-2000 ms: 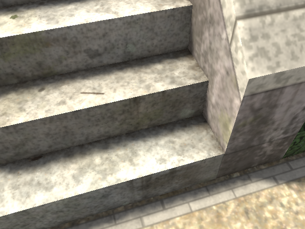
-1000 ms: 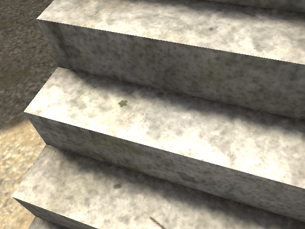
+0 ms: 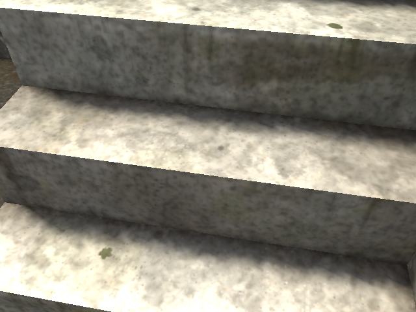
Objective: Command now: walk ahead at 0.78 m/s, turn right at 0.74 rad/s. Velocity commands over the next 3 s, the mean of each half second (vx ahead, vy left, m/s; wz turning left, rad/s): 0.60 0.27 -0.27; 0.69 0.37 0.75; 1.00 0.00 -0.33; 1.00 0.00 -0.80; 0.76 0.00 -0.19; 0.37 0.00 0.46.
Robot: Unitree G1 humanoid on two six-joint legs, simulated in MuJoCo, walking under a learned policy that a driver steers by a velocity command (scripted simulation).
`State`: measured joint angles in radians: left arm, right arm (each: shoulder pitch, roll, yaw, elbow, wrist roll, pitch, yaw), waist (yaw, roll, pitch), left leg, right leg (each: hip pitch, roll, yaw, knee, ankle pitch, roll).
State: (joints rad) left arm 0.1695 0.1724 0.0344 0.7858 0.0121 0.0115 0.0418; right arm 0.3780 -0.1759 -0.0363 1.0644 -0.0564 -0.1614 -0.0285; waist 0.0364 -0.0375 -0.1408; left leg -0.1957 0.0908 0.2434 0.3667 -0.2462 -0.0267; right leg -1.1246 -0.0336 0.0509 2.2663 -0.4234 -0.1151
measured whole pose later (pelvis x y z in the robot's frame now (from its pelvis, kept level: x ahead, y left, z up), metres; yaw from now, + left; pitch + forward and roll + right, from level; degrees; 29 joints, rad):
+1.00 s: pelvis +0.29 -0.05 +0.21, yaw +16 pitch +3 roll +2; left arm 0.48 0.20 0.06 0.98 0.02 -0.15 0.04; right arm -0.09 -0.18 -0.04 0.55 -0.03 0.08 0.04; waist 0.00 0.05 -0.02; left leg -1.31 0.09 0.01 1.96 -0.46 0.16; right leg 0.15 -0.15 -0.42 0.18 -0.32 0.06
